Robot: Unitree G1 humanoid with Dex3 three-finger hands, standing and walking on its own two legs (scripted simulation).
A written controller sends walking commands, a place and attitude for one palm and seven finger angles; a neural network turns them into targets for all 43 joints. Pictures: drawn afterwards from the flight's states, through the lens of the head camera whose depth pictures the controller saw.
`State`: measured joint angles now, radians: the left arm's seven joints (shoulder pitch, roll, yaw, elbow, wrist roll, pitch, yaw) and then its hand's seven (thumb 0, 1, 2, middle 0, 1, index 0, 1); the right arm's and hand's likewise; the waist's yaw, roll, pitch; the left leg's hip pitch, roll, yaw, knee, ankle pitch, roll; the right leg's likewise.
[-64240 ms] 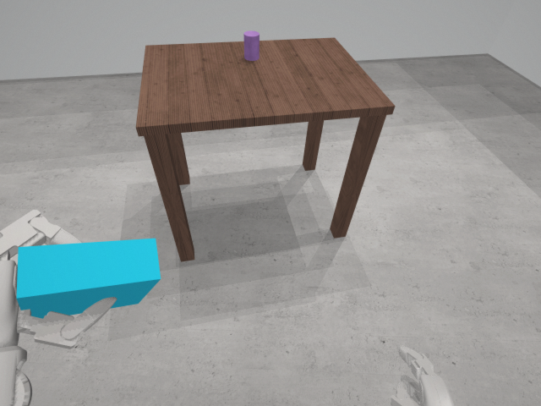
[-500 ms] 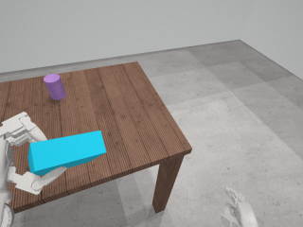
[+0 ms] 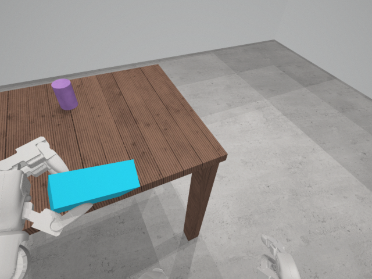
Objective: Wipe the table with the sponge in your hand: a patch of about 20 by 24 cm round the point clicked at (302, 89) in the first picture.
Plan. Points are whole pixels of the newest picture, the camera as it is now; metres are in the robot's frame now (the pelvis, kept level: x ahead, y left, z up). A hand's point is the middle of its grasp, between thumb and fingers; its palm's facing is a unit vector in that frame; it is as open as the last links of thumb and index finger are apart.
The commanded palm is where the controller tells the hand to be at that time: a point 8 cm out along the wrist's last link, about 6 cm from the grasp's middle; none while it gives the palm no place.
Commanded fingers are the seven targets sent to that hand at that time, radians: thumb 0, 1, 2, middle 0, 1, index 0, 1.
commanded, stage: step back with the hand held close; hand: left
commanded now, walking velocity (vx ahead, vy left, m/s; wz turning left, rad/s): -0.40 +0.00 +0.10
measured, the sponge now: (103, 185) +0.24 +0.18 +0.13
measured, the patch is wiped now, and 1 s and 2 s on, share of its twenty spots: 0.95 0.95 0.95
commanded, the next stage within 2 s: stop stepping back and stand still in 0.06 s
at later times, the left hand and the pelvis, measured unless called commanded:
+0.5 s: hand out of the picture +0.05 +0.27 +0.18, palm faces +0.39 -0.84 -0.38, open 8.9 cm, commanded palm +0.02 +0.31 +0.19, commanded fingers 0.00 0.10 1.30 -1.20 -1.60 -1.20 -1.60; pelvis -0.14 +0.02 +0.01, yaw +2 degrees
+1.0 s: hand out of the picture -0.04 +0.30 +0.16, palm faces +0.44 -0.84 -0.33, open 8.8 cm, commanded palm -0.09 +0.33 +0.19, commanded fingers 0.00 0.10 1.30 -1.20 -1.60 -1.20 -1.60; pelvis -0.24 +0.05 -0.01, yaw +3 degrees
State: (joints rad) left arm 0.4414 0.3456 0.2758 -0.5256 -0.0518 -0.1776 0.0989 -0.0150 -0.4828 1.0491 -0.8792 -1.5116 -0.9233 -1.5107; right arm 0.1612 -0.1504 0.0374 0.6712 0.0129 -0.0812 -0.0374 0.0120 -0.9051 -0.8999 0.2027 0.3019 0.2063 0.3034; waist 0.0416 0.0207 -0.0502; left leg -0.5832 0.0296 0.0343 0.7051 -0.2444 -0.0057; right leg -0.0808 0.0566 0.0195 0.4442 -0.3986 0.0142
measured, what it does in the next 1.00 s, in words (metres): walks backwards: left foot, then right foot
